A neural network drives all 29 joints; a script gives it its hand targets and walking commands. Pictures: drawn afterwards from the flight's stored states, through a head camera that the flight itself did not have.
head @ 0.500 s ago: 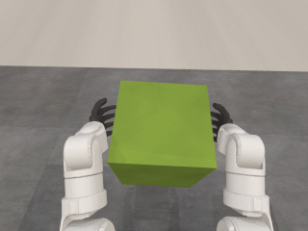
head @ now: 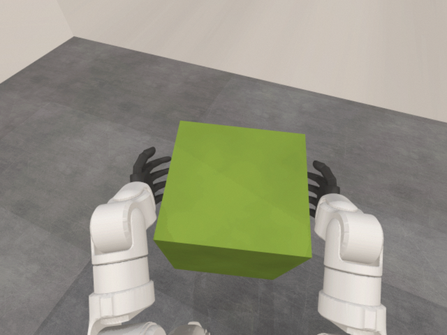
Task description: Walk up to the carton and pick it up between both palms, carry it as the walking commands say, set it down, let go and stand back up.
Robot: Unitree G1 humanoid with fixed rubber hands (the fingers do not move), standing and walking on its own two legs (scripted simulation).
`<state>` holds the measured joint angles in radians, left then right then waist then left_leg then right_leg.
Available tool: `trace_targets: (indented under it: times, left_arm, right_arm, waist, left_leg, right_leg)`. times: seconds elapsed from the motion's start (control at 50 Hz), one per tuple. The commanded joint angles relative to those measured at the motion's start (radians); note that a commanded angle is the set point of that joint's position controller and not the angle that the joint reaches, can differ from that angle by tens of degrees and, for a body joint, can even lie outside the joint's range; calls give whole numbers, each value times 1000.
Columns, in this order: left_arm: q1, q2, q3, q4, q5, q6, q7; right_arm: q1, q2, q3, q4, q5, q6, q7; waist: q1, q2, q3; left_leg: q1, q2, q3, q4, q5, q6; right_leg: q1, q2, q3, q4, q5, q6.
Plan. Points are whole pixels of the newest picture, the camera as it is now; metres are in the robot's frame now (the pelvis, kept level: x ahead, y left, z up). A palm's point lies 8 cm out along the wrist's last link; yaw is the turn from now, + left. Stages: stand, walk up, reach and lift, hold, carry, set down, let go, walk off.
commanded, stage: carry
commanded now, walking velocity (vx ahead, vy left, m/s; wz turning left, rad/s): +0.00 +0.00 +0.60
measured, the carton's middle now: (231, 209) +0.34 +0.00 +0.01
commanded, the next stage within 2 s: none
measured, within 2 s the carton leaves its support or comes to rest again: neither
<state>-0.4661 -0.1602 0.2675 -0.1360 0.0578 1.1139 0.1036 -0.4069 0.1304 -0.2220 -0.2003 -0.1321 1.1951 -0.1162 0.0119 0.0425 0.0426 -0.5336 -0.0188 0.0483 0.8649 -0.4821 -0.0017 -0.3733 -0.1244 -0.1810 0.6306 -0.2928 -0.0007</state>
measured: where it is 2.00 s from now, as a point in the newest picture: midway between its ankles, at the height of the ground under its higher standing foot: outside the picture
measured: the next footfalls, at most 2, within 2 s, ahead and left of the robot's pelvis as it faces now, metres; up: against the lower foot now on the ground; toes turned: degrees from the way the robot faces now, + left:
left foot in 0.18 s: +0.01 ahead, +0.15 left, +0.00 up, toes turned +12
right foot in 0.52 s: +0.02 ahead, -0.09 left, +0.00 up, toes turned +9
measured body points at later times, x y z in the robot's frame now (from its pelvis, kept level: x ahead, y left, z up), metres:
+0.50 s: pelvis -0.06 +0.02 +0.00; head -0.01 +0.01 +0.45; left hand +0.22 +0.28 +0.10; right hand +0.31 -0.01 +0.07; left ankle -0.02 +0.14 -0.73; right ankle -0.03 -0.09 -0.72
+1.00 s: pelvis -0.13 +0.03 +0.00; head -0.08 +0.04 +0.45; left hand +0.07 +0.36 +0.09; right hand +0.24 +0.11 +0.07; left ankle -0.16 +0.13 -0.73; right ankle -0.05 -0.07 -0.69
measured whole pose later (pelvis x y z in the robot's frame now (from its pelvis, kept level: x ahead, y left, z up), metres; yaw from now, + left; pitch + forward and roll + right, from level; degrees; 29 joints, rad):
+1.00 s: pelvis -0.13 +0.03 +0.00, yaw +34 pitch +5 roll -1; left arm -0.51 -0.07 0.26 -0.07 0.07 1.17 0.10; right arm -0.52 0.08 -0.15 -0.02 -0.11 1.22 -0.13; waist 0.02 0.06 0.01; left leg -0.43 -0.01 0.00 0.62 -0.27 0.03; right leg -0.52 -0.09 -0.12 0.89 -0.51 0.11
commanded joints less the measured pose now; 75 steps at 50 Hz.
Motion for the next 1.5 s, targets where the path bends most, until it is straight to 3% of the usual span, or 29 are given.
trace_targets:
  times: [0.0,0.08,0.12,0.14,0.18,0.22,0.32,0.42,0.44,0.46,0.48,0.54,0.66,0.7,0.74,0.76,0.78,0.8,0.86,0.9,1.0,1.04,1.08,1.16,1.22,1.28,1.32,1.42,1.48]
  left_arm:
    - [-600,-897,-793,-60,-369,42,-232]
    - [-475,-864,-736,63,-284,76,-213]
    - [-450,-879,-738,88,-269,87,-212]
    - [-477,-874,-745,72,-274,84,-213]
    - [-639,-888,-732,54,-315,69,-216]
    - [-659,-972,-771,74,-365,66,-225]
    - [-569,-1057,-816,24,-421,68,-243]
    - [-620,-994,-838,-24,-457,57,-259]
    - [-593,-982,-835,-26,-450,55,-264]
    - [-610,-970,-820,-12,-455,50,-267]
    - [-632,-959,-820,5,-461,48,-266]
    - [-685,-924,-817,10,-432,55,-255]
    - [-720,-873,-759,-2,-362,47,-217]
    - [-621,-858,-733,68,-324,63,-210]
    - [-524,-884,-721,132,-295,76,-211]
    - [-553,-880,-720,106,-293,76,-211]
    - [-515,-892,-700,122,-281,81,-215]
    - [-541,-905,-696,148,-292,74,-217]
    - [-678,-999,-763,81,-377,58,-227]
    - [-770,-1016,-796,-4,-428,44,-229]
    - [-574,-1021,-833,-44,-449,65,-253]
    - [-589,-1013,-844,-42,-467,54,-268]
    - [-675,-975,-859,-83,-493,45,-275]
    - [-765,-915,-845,-32,-451,44,-269]
    - [-640,-890,-815,-41,-394,47,-253]
    - [-579,-879,-777,46,-348,74,-241]
    - [-537,-889,-749,117,-329,79,-230]
    - [-572,-944,-728,194,-345,74,-256]
    - [-628,-940,-670,255,-310,36,-265]
  right_arm:
    - [-801,900,822,-58,528,-39,241]
    - [-700,912,789,80,530,-3,269]
    - [-668,890,764,126,515,3,287]
    - [-707,885,767,103,520,-7,286]
    - [-804,925,767,118,530,-12,286]
    - [-863,933,758,33,517,-16,269]
    - [-707,912,708,-63,446,-31,240]
    - [-715,877,723,-50,399,-39,209]
    - [-656,877,723,-27,382,-35,207]
    - [-716,884,748,-60,402,-36,208]
    - [-736,873,756,-61,417,-39,210]
    - [-820,881,775,-10,456,-36,214]
    - [-903,919,808,31,567,-35,244]
    - [-871,914,804,56,559,-24,251]
    - [-815,904,778,94,537,-13,265]
    - [-808,914,762,108,534,-15,268]
    - [-697,950,741,161,509,-3,269]
    - [-753,959,749,143,516,-8,271]
    - [-865,956,728,20,504,-26,254]
    - [-964,934,737,-90,514,-45,238]
    - [-621,918,700,-60,390,-36,213]
    - [-670,892,729,-89,381,-47,202]
    - [-714,907,757,-96,399,-48,200]
    - [-859,890,798,-50,460,-51,201]
    - [-745,924,805,-19,488,-50,234]
    - [-762,907,790,39,498,-27,251]
    - [-769,900,783,74,505,-14,258]
    - [-820,891,728,94,462,-19,262]
    - [-830,883,654,179,406,-51,263]
  waist:
    - [-15,-222,-452]
    - [-29,-143,-490]
    - [-37,53,-487]
    - [-37,271,-476]
    - [-39,125,-439]
    - [-42,53,-452]
    - [-44,94,-516]
    - [-10,108,-572]
    - [5,19,-562]
    - [5,-282,-546]
    - [-12,-407,-544]
    - [-12,-187,-493]
    - [-8,-224,-506]
    - [-26,-214,-512]
    - [-34,-25,-528]
    - [-36,238,-539]
    - [-40,252,-507]
    - [-39,169,-510]
    - [-44,81,-496]
    - [-40,117,-505]
    - [-28,129,-595]
    - [3,6,-601]
    - [-9,-374,-582]
    - [-15,-202,-541]
    - [-26,-96,-555]
    - [-19,125,-600]
    - [-13,108,-588]
    - [-14,-82,-446]
    - [-17,-74,-385]
  left_leg:
    - [64,30,74,-10,19,-27]
    - [215,25,78,-368,256,-32]
    - [412,182,-169,-430,605,38]
    - [515,349,-410,-390,1050,123]
    - [541,348,-366,-332,1202,181]
    - [487,297,-318,-331,1034,159]
    - [421,289,-291,-408,668,145]
    - [357,221,-228,-343,632,104]
    - [210,169,-174,-257,537,56]
    - [-6,34,-46,-70,247,-4]
    - [-105,0,1,124,-130,-20]
    - [-88,65,-14,135,-43,-4]
    - [108,6,101,-121,80,-28]
    - [205,25,72,-366,238,-22]
    - [408,163,-150,-404,595,43]
    - [527,324,-363,-362,1017,120]
    - [604,353,-428,-318,1308,164]
    - [648,336,-338,-261,1380,178]
    - [561,284,-278,-271,1207,150]
    - [499,266,-260,-303,1054,143]
    - [474,276,-244,-337,764,135]
    - [342,207,-170,-284,613,70]
    - [78,24,-8,-91,20,-12]
    - [126,26,-8,-170,-10,18]
    - [297,19,25,-378,267,22]
    - [419,201,-190,-367,705,79]
    - [481,246,-173,-316,967,94]
    - [174,177,-119,-417,230,43]
    - [190,167,-109,-450,151,37]
  right_leg:
    - [288,-276,99,-146,512,-74]
    - [303,-264,27,-16,449,-1]
    - [70,-169,3,159,149,84]
    - [-140,-62,-7,297,-314,124]
    - [-262,-22,115,356,-395,118]
    - [-240,0,104,320,-309,108]
    - [-153,46,106,275,-153,100]
    - [96,61,75,-126,-22,86]
    - [248,-24,155,-235,61,51]
    - [372,-250,402,-293,297,-33]
    - [394,-389,462,-241,509,-143]
    - [389,-322,241,-150,579,-128]
    - [331,-272,60,-108,427,-55]
    - [315,-258,21,-29,464,-6]
    - [109,-177,6,136,237,74]
    - [-94,-85,-8,268,-188,113]
    - [-236,-11,52,361,-409,125]
    - [-292,-14,97,362,-371,119]
    - [-287,23,81,331,-279,107]
    - [-219,39,80,249,-208,107]
    - [-45,57,82,70,-67,82]
    - [168,16,104,-191,142,53]
    - [335,-274,404,-228,602,-88]
    - [331,-217,264,-167,588,-116]
    - [229,-134,163,-148,373,-58]
    - [166,-51,93,-8,277,4]
    - [67,2,84,-22,50,22]
    - [192,-36,116,-133,88,-22]
    - [110,-42,122,-190,-1,-21]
